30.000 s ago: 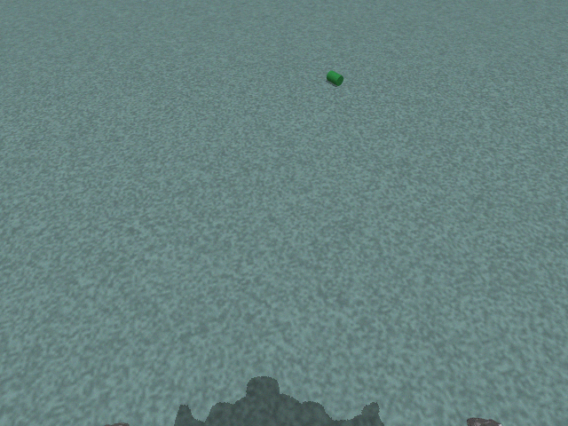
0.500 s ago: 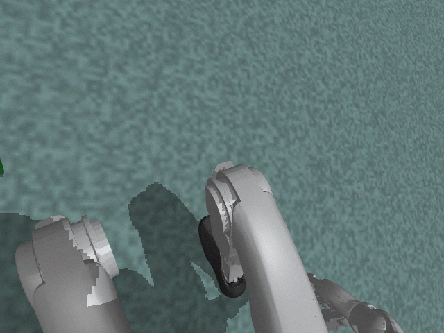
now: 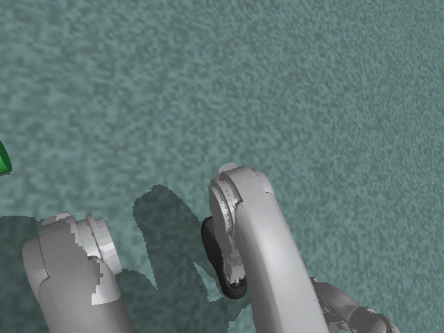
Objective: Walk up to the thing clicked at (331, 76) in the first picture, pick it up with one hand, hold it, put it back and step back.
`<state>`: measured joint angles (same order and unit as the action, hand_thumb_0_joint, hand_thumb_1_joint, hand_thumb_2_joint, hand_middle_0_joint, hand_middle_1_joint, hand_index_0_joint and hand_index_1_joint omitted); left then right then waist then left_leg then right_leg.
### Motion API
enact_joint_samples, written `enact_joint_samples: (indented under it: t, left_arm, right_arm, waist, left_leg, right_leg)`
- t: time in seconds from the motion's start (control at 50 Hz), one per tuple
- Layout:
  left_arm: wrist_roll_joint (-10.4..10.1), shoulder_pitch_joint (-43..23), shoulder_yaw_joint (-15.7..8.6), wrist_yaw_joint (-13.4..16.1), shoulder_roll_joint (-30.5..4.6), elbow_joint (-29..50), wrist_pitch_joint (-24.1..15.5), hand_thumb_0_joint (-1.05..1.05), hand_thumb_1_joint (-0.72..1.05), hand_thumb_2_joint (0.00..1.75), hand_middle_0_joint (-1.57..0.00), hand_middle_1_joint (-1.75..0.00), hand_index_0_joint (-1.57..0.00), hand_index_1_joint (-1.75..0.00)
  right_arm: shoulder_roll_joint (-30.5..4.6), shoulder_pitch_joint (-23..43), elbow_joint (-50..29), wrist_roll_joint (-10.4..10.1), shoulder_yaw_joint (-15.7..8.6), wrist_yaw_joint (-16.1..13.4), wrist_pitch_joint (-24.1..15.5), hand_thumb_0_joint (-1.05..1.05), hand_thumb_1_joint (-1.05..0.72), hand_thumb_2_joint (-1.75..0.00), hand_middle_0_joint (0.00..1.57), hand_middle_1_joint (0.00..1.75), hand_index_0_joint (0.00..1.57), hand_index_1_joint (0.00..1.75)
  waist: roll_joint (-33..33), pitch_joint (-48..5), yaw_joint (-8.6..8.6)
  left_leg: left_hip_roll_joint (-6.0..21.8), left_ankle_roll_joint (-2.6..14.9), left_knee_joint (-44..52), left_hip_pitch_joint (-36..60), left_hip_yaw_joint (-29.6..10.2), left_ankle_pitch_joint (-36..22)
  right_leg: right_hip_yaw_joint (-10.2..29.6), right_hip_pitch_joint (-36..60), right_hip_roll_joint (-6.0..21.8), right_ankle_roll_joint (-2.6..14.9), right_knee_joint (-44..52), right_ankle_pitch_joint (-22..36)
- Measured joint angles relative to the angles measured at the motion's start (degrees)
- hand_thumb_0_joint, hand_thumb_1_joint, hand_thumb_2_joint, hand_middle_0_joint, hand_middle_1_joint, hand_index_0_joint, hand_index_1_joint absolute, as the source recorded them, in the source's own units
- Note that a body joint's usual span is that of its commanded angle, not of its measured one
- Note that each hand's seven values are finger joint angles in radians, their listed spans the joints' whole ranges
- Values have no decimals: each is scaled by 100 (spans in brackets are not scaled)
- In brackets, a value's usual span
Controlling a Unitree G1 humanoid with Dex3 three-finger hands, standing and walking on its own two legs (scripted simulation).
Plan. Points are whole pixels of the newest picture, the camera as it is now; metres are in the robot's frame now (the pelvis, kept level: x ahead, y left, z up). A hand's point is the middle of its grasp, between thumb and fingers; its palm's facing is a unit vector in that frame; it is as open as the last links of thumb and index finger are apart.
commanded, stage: withdraw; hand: left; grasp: from above
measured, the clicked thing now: out of the picture +0.44 +0.32 -0.26
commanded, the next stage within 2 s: home in 0.80 s
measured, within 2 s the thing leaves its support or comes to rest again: neither
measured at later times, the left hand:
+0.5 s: hand out of the picture +0.40 +0.33 -0.03, palm faces -0.49 -0.12 -0.86, open 12.8 cm
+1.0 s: hand out of the picture +0.43 +0.32 -0.11, palm faces -0.29 -0.06 -0.95, open 12.5 cm
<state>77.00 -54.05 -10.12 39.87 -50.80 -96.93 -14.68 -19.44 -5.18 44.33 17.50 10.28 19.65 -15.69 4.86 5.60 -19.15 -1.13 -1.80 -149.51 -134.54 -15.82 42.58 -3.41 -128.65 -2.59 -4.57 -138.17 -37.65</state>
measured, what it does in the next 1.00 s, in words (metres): stands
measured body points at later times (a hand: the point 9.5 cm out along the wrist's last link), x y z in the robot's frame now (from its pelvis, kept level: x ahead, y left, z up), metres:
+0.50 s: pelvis -0.01 -0.01 +0.08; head +0.18 +0.06 +0.49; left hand +0.42 +0.33 +0.02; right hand +0.13 -0.27 -0.03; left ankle +0.06 +0.13 -0.26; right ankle +0.12 -0.15 -0.25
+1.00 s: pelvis -0.01 -0.01 +0.04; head +0.21 +0.07 +0.42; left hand +0.44 +0.32 -0.06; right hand +0.06 -0.28 -0.06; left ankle +0.06 +0.13 -0.26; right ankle +0.12 -0.15 -0.25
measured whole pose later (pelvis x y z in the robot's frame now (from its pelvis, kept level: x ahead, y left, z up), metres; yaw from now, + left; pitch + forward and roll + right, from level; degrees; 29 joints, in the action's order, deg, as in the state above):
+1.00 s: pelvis -0.01 -0.01 +0.04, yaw +6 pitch +34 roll -8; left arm 73.4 -51.3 -7.1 29.9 -39.9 -79.4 -9.6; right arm -15.4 -10.4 44.5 9.1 1.2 9.6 -4.5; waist -1.1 -4.8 -14.7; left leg -1.2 -1.9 -137.9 -134.0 -9.0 38.2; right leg 1.0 -130.3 0.1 -3.8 -132.0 -36.2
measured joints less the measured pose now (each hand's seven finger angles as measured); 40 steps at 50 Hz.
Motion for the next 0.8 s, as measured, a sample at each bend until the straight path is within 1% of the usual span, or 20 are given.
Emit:
enact_joint_samples:
  t: [0.06, 0.1, 0.14, 0.18, 0.24, 0.3, 0.36, 0.42, 0.46, 0.5, 0.54, 0.6, 0.66, 0.7, 0.76, 0.8]
  left_arm:
    - [-114, 142, -90, -36, 207, 455, 185, 0, -28, 83, -27, -85, -28, -84]
    - [-245, 254, -15, -181, 384, 813, 353, 0, -31, 84, -26, -86, -27, -85]
    - [-417, 369, 148, -405, 610, 1271, 535, 0, -33, 86, -25, -87, -25, -87]
    - [-559, 422, 330, -669, 826, 1639, 709, 0, -34, 87, -25, -88, -24, -88]
    - [-724, 448, 534, -1173, 1085, 2072, 939, 0, -35, 88, -25, -88, -24, -88]
    - [-878, 370, 745, -1729, 1242, 2258, 1094, 0, -34, 88, -26, -87, -25, -88]
    - [-1016, 264, 869, -2278, 1271, 2274, 1076, 0, -33, 88, -28, -86, -26, -88]
    - [-1148, 208, 996, -2747, 1263, 2254, 960, 0, -33, 87, -28, -86, -27, -88]
    - [-1186, 220, 1055, -2974, 1255, 2277, 816, 0, -32, 87, -29, -85, -27, -87]
    - [-1176, 256, 1082, -3101, 1233, 2308, 610, 0, -32, 87, -29, -85, -27, -87]
    - [-1129, 305, 1079, -3094, 1203, 2313, 359, 0, -31, 86, -30, -84, -28, -86]
    - [-937, 355, 1060, -2873, 1161, 2213, 12, 0, -30, 85, -32, -83, -29, -85]
    - [-691, 307, 1064, -2476, 1130, 1890, -220, 0, -30, 85, -32, -82, -30, -84]
    - [-501, 244, 1017, -2168, 1105, 1615, -338, 0, -29, 84, -32, -81, -30, -83]
    - [-190, 136, 865, -1682, 1050, 1234, -427, 0, -29, 83, -32, -81, -30, -82]
    - [-31, 113, 674, -1355, 1003, 1101, -408, 0, -28, 83, -32, -81, -31, -82]
  right_arm:
    - [43, -100, 52, -109, -155, 51, 62, 1, -90, -90, 20, 30, 20, 30]
    - [90, -174, 98, -227, -297, 74, 146, 1, -90, -90, 20, 30, 20, 30]
    - [143, -244, 151, -392, -448, 69, 269, 1, -91, -90, 20, 30, 20, 30]
    - [202, -268, 204, -578, -595, 47, 422, 1, -91, -90, 20, 30, 20, 30]
    - [281, -265, 177, -842, -808, -46, 698, 1, -91, -90, 20, 30, 20, 30]
    - [318, -243, 35, -1019, -939, -191, 965, 1, -91, -91, 20, 30, 20, 30]
    - [308, -204, -204, -1133, -956, -378, 1158, 1, -91, -91, 20, 30, 20, 30]
    - [283, -180, -417, -1221, -931, -596, 1266, 1, -92, -91, 20, 30, 20, 30]
    - [255, -182, -513, -1248, -900, -749, 1312, 1, -92, -91, 20, 30, 20, 30]
    - [220, -188, -570, -1250, -865, -888, 1355, 1, -92, -91, 20, 30, 20, 30]
    - [176, -208, -582, -1230, -828, -1002, 1387, 1, -92, -91, 20, 30, 20, 30]
    - [114, -256, -534, -1177, -789, -1115, 1415, 1, -92, -91, 20, 30, 20, 30]
    - [71, -300, -457, -1092, -760, -1177, 1408, 1, -91, -91, 20, 30, 20, 30]
    - [60, -318, -388, -1016, -739, -1203, 1366, 1, -91, -91, 20, 30, 20, 30]
    - [80, -343, -293, -888, -718, -1212, 1275, 1, -91, -90, 20, 30, 20, 30]
    - [115, -354, -231, -807, -721, -1197, 1205, 1, -91, -90, 20, 30, 20, 30]
  waist:
    - [-107, -226, 92]
    - [-210, -439, 177]
    - [-335, -681, 296]
    - [-451, -902, 416]
    - [-613, -1168, 593]
    - [-742, -1350, 735]
    - [-822, -1393, 812]
    - [-829, -1354, 849]
    - [-798, -1304, 861]
    - [-741, -1237, 862]
    - [-678, -1185, 862]
    - [-576, -1134, 846]
    - [-482, -1071, 796]
    - [-432, -1025, 735]
    - [-370, -935, 620]
    - [-346, -864, 535]
  left_leg:
    - [0, -5, 60, -57, 31, 6]
    - [7, 5, 132, -95, 86, 13]
    - [13, 24, 246, -120, 172, 10]
    - [24, 51, 400, -92, 286, -2]
    - [48, 89, 702, 49, 463, -45]
    - [72, 119, 1058, 277, 627, -114]
    - [90, 129, 1396, 550, 731, -209]
    - [90, 112, 1689, 793, 792, -322]
    - [79, 91, 1845, 909, 811, -400]
    - [69, 77, 1951, 985, 817, -468]
    - [59, 73, 1994, 997, 803, -520]
    - [39, 29, 1952, 924, 764, -571]
    - [18, -18, 1818, 787, 725, -598]
    - [-1, -39, 1692, 659, 695, -612]
    - [-30, -75, 1475, 455, 643, -626]
    - [-45, -86, 1334, 332, 616, -625]
  right_leg:
    - [10, -64, 28, 42, 32, -17]
    - [41, -111, 54, 65, 68, -42]
    - [91, -144, 92, 88, 130, -68]
    - [162, -133, 134, 105, 216, -90]
    - [269, -27, 196, 114, 413, -115]
    - [366, 151, 253, 103, 666, -98]
    - [421, 378, 292, 73, 926, -39]
    - [446, 578, 328, 68, 1150, 45]
    - [447, 672, 353, 93, 1261, 101]
    - [443, 729, 368, 94, 1334, 158]
    - [430, 731, 373, 76, 1362, 207]
    - [407, 650, 371, 86, 1309, 254]
    - [395, 512, 357, 107, 1174, 276]
    - [388, 393, 346, 104, 1060, 288]
    - [375, 210, 324, 112, 869, 300]
    - [370, 103, 305, 113, 749, 299]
